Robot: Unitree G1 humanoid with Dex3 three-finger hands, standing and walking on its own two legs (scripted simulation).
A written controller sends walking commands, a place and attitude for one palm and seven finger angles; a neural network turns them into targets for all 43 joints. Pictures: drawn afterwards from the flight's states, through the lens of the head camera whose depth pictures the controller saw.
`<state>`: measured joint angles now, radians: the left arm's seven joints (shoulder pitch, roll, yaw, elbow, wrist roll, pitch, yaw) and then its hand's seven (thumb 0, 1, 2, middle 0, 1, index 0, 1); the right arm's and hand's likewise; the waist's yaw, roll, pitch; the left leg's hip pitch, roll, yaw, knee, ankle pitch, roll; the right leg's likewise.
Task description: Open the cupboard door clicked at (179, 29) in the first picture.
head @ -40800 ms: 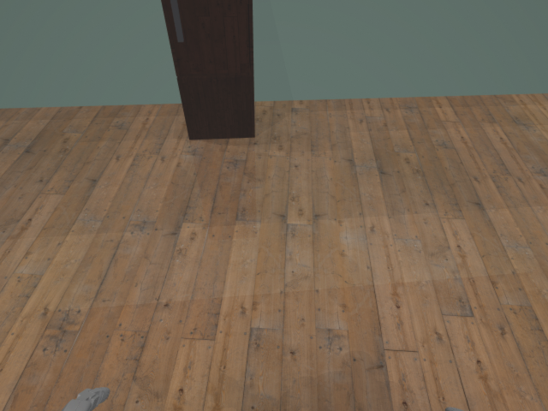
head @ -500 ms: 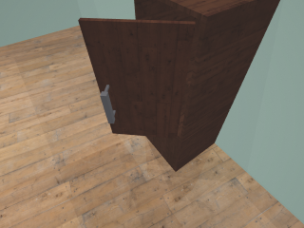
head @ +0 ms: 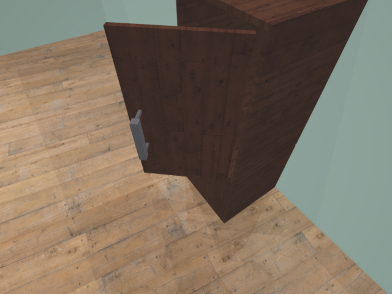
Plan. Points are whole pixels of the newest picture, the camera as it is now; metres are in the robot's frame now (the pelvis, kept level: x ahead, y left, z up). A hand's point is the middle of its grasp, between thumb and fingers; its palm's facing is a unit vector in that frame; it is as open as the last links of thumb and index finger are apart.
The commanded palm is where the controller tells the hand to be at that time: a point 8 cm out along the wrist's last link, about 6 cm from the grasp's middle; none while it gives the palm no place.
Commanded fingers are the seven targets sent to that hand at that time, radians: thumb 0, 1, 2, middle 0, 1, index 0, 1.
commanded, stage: look again from close up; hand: left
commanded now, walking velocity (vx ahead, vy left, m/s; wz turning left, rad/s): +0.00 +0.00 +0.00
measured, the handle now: (141, 135) +0.58 +0.21 -0.09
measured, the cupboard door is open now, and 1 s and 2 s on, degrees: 49 49 49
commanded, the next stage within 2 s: come to a stop and stand still in 0.34 s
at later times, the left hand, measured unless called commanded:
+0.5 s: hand out of the picture +0.01 +0.18 -0.18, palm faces +0.02 -0.98 -0.20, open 7.3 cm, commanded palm none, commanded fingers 0.00 0.90 0.90 -0.20 -0.30 -0.20 -0.30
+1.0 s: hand out of the picture -0.07 +0.19 -0.18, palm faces +0.03 -0.99 -0.16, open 7.3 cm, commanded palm none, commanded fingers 0.00 0.90 0.90 -0.20 -0.30 -0.20 -0.30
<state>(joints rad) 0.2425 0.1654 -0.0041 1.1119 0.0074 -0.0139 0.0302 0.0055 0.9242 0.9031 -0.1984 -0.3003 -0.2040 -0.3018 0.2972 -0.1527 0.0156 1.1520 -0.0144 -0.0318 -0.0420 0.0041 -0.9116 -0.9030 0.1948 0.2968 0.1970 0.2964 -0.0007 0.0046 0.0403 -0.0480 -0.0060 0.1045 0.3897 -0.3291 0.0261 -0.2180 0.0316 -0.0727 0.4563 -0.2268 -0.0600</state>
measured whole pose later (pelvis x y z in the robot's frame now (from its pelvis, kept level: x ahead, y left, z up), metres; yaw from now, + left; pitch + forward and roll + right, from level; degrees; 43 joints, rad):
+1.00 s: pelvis -0.05 +0.03 +0.00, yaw +0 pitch -3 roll +1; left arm 0.34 0.11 -0.02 1.11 0.02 0.00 0.03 0.00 0.91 0.90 -0.20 -0.30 -0.20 -0.30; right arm 0.37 -0.14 0.02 1.09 -0.02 -0.02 -0.03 0.01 -0.91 -0.90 0.20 0.30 0.20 0.30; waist 0.00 0.00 0.01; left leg -0.11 -0.06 0.12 0.43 -0.29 0.09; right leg -0.27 -0.03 -0.05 0.48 -0.17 -0.01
